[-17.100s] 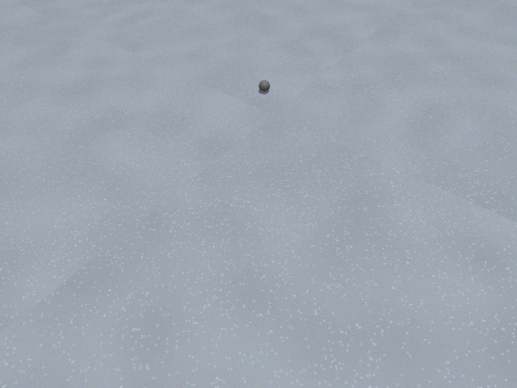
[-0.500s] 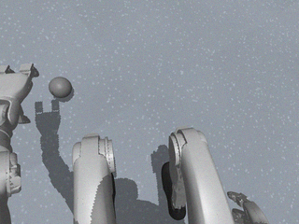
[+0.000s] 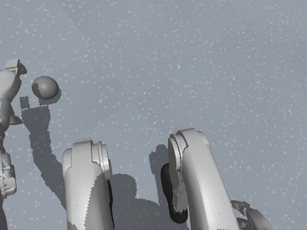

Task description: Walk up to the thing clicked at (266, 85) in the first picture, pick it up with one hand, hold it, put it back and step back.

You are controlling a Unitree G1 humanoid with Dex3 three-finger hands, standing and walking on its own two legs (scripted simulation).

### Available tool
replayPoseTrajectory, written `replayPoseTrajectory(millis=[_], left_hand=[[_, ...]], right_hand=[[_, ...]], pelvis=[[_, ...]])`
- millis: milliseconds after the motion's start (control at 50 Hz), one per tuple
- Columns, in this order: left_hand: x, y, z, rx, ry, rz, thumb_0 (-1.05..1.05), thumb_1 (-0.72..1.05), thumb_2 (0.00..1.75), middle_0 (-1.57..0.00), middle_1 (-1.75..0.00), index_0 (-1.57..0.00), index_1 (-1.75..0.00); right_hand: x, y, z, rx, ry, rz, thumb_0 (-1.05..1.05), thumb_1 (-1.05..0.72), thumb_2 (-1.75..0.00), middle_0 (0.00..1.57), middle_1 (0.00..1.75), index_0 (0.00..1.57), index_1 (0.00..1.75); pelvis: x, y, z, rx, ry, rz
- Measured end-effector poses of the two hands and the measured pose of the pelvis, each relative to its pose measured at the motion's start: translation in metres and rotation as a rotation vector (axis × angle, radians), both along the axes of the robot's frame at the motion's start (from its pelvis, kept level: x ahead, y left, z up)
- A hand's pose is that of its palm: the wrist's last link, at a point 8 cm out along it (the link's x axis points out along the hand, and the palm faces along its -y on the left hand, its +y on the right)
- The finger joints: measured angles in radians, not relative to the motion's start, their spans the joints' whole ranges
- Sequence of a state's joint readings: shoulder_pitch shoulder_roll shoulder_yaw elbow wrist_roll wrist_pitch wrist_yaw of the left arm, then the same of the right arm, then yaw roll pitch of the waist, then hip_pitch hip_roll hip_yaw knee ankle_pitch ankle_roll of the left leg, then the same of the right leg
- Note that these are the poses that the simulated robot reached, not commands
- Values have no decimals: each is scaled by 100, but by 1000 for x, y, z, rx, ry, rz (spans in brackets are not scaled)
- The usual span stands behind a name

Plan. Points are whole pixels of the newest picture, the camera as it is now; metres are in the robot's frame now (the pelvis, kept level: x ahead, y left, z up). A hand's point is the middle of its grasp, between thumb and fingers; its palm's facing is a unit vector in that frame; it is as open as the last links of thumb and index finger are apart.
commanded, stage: rise first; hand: left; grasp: from above
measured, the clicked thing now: (45, 88) +0.50 +0.32 -0.30
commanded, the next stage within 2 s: approach in 0.20 s
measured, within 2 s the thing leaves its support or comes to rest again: neither
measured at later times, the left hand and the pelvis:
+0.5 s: hand (21, 94) +0.44 +0.34 -0.19, palm faces -0.45 -0.08 -0.89, open 13.9 cm; pelvis +0.00 +0.00 -0.01, yaw +0 degrees
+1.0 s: hand (33, 80) +0.48 +0.31 -0.18, palm faces -0.51 -0.11 -0.85, open 13.9 cm; pelvis +0.00 +0.00 -0.01, yaw -1 degrees
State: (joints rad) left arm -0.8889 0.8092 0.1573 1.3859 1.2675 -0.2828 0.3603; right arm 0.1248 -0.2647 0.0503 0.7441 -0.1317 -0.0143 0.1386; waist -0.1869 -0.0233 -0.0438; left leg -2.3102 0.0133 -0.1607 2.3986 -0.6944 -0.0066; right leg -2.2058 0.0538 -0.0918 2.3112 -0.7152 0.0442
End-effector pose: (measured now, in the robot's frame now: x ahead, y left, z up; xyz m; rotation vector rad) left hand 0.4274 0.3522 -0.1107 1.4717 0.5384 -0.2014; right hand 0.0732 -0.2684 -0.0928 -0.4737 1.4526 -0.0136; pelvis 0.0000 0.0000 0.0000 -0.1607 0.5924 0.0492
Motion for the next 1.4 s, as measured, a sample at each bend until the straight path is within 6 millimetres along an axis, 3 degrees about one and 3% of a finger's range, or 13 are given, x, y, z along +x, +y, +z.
replayPoseTrajectory(millis=[440, 700, 800, 880, 960, 1060, 1140, 1300, 1400], left_hand=[[8, -7, -15, 10, 3, -21, 0, -51, 98, -8, -107, -9, -105], [84, -64, -15, 6, -104, -78, 0, -48, 94, -8, -112, -11, -108], [99, -75, -6, 41, -105, -36, 0, -49, 94, -8, -111, -10, -108], [94, -70, -4, 55, -41, 24, 0, -49, 95, -8, -110, -10, -107], [75, -54, -8, 45, 44, 67, 0, -50, 95, -8, -109, -10, -107], [46, -28, -16, 15, 105, 68, 0, -49, 94, -8, -110, -10, -107], [33, -15, -18, -2, 79, 9, 0, -49, 94, -8, -110, -11, -107], [42, -30, -23, -30, -18, -92, 0, -49, 95, -9, -109, -10, -106], [52, -44, -35, -23, -20, -86, 0, -48, 96, -8, -107, -10, -105]], right_hand=[[0, 0, -9, -4, -5, 35, 0, -91, -90, 20, 30, 21, 29], [-36, -1, 5, -56, 31, -22, 0, -91, -90, 20, 30, 21, 29], [-56, 2, 8, -39, 57, -82, 0, -91, -90, 20, 30, 20, 29], [-64, 5, 7, -8, 70, -109, 0, -91, -90, 20, 30, 20, 29], [-65, 8, 5, 16, 77, -108, 0, -90, -90, 20, 30, 21, 30], [-55, 8, 3, 19, 85, -57, 0, -90, -90, 20, 30, 21, 30], [-41, 4, 3, -6, 83, -4, 0, -90, -90, 20, 30, 21, 30], [-10, 0, 9, -66, 12, 63, 0, -90, -90, 20, 30, 21, 30], [-9, 2, 14, -79, -32, 70, 0, -90, -90, 20, 30, 20, 30]], pelvis=[[-2, -2, -12, 1, -15, -6], [0, 0, -17, -15, 2, -20], [3, -1, -14, -11, 18, -26], [1, -2, -10, -5, 12, -30], [-2, -2, -6, -1, -2, -29], [-4, -2, -6, -4, -17, -19], [-5, -1, -9, -11, -26, -10], [-6, 3, -14, -32, -38, -5], [-7, 5, -16, -41, -37, -12]])
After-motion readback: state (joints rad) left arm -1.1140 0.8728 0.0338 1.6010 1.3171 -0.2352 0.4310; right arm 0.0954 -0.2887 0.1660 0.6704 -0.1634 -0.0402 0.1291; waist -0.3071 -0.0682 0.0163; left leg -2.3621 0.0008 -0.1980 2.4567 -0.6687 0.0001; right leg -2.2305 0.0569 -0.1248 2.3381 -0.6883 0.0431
